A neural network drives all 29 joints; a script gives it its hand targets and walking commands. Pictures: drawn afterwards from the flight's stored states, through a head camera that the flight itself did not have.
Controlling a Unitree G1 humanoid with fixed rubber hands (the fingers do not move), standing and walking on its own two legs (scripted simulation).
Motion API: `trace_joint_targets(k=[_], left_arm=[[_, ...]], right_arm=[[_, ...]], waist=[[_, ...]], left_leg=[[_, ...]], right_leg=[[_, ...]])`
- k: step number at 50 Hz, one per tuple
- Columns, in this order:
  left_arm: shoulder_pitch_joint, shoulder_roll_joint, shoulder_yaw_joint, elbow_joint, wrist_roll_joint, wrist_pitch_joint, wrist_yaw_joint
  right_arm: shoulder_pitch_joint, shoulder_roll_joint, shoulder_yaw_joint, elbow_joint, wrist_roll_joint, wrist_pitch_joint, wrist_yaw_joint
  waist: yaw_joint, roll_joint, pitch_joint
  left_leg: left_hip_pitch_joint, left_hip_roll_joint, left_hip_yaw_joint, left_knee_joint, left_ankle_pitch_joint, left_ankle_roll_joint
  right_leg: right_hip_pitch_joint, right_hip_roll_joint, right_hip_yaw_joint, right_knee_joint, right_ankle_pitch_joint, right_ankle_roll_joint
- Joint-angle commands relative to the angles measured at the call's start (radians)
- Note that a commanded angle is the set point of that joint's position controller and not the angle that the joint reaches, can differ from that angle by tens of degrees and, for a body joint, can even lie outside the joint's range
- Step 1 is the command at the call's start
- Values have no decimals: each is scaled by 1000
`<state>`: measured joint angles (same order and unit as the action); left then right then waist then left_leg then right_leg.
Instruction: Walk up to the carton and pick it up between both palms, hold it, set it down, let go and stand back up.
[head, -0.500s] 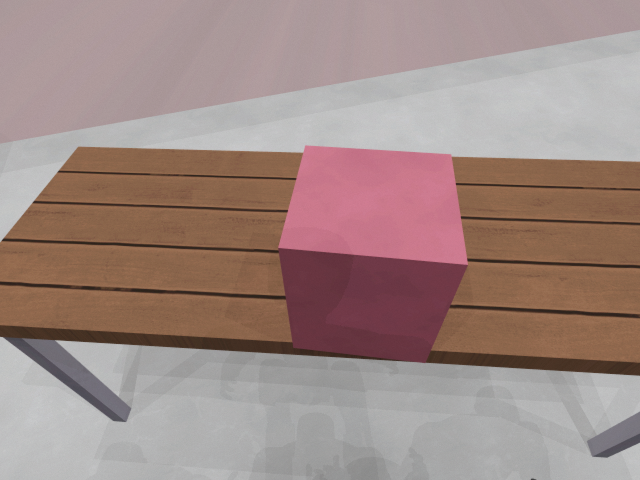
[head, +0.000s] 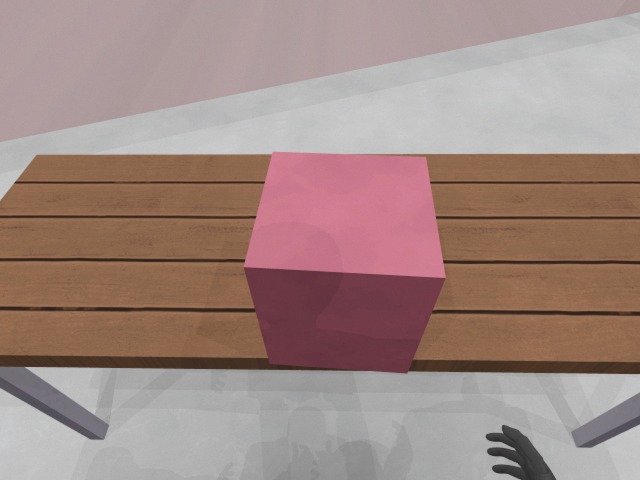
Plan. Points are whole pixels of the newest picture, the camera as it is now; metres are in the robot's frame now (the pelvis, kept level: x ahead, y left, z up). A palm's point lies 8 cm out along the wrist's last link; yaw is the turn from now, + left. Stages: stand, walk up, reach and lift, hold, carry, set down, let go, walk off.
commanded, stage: walk up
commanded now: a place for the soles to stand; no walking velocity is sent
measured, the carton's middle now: (342, 267) +0.41 +0.00 +0.02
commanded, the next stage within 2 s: reach and lift in 1.76 s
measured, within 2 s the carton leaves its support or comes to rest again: neither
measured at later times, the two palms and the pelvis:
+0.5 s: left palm out of the picture +0.12 +0.25 -0.08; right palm out of the picture +0.09 -0.27 -0.09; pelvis +0.02 -0.01 +0.02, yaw -1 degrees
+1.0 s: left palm out of the picture +0.10 +0.27 -0.08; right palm out of the picture +0.09 -0.26 -0.09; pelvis -0.01 +0.01 +0.01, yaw -3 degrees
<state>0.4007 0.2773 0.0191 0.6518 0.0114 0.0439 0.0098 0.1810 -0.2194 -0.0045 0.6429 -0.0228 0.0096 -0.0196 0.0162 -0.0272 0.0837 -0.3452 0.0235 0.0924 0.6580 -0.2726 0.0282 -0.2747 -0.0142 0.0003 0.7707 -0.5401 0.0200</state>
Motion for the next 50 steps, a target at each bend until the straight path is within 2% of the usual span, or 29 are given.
trace_joint_targets(k=[1, 2, 3, 4, 5, 7, 9, 11, 24, 28, 29, 31, 32, 34, 37, 42, 46, 50], left_arm=[[122, 97, 42, -61, 7, -48, -6], [79, 141, 53, -69, 16, -55, -8], [7, 183, 61, -85, -1, -60, -12], [-41, 173, 58, -87, -13, -63, -17], [-54, 151, 48, -85, -21, -67, -18], [-26, 134, 38, -74, -20, -75, -17], [-13, 130, 34, -70, -16, -80, -18], [-14, 128, 33, -73, -13, -80, -18], [-53, 131, 26, -61, -16, -70, -14], [-54, 131, 25, -54, -15, -68, -14], [-54, 129, 24, -54, -13, -70, -13], [-50, 131, 24, -48, -13, -71, -13], [-91, 157, 31, -61, -13, -70, -8], [-63, 155, 29, -58, -13, -69, -6], [-71, 150, 28, -67, -14, -62, -4], [-74, 146, 31, -76, -12, -53, -5], [-74, 146, 37, -80, -8, -57, -11], [-71, 145, 43, -83, -6, -63, -16]], right_arm=[[-61, -195, -41, -62, 21, 5, 5], [-29, -165, -31, -62, 37, 6, 16], [0, -142, -31, -47, 41, 9, 19], [4, -147, -34, -31, 30, 7, 21], [4, -155, -34, -19, 24, 1, 24], [16, -170, -35, 2, 15, -14, 28], [29, -169, -29, 17, 16, -25, 28], [36, -169, -25, 28, 18, -27, 26], [80, -192, -23, 49, 18, -26, 26], [84, -193, -23, 52, 19, -25, 25], [83, -193, -22, 53, 23, -26, 24], [90, -190, -21, 56, 23, -27, 24], [47, -219, -31, 44, 23, -24, 20], [68, -220, -32, 47, 22, -21, 21], [50, -215, -32, 38, 25, -10, 23], [27, -223, -35, 31, 27, 2, 24], [12, -229, -38, 28, 26, 1, 25], [8, -233, -40, 27, 25, -2, 26]], waist=[[41, 148, -67], [15, 61, -56], [-21, -6, -15], [-31, -1, 21], [-33, 6, 26], [-25, -6, -21], [-18, -13, -73], [-15, 4, -99], [-21, 3, -83], [-23, 16, -69], [-22, 43, -55], [-24, 30, -69], [-25, 36, -23], [-24, 33, -117], [-25, 32, -125], [-24, 37, -86], [-24, 42, -65], [-25, 42, -57]], left_leg=[[-76, 178, -188, -219, 106, 86], [-114, 129, -150, -206, -95, 31], [29, 58, -100, -148, -138, -12], [140, 51, -105, -134, -63, -15], [171, 67, -125, -158, 9, -5], [178, 94, -150, -185, 82, 14], [167, 105, -146, -192, 140, 18], [162, 103, -130, -195, 168, 13], [169, 118, -113, -222, 161, 17], [166, 122, -110, -229, 158, 20], [163, 121, -111, -228, 171, 19], [174, 124, -111, -228, 175, 22], [160, 130, -113, -197, 307, 28], [200, 137, -107, -178, 334, 44], [191, 138, -103, -179, 278, 51], [131, 148, -117, -223, 105, 53], [99, 154, -128, -260, -45, 47], [89, 158, -132, -276, -124, 39]], right_leg=[[136, -11, 17, -266, 277, -11], [103, -78, 147, -340, 192, -45], [-103, -143, 254, -416, 46, -91], [-207, -148, 249, -444, 33, -99], [-211, -130, 211, -438, 97, -81], [-125, -101, 161, -408, 220, -57], [-32, -96, 137, -381, 336, -57], [16, -100, 132, -370, 395, -62], [6, -88, 121, -370, 386, -58], [-2, -82, 122, -368, 379, -56], [-5, -81, 121, -370, 390, -55], [2, -79, 118, -369, 390, -54], [-21, -86, 118, -331, 520, -54], [19, -86, 113, -305, 527, -57], [3, -77, 113, -293, 468, -56], [-36, -59, 122, -293, 344, -53], [-60, -46, 131, -305, 269, -55], [-83, -38, 142, -316, 222, -57]])
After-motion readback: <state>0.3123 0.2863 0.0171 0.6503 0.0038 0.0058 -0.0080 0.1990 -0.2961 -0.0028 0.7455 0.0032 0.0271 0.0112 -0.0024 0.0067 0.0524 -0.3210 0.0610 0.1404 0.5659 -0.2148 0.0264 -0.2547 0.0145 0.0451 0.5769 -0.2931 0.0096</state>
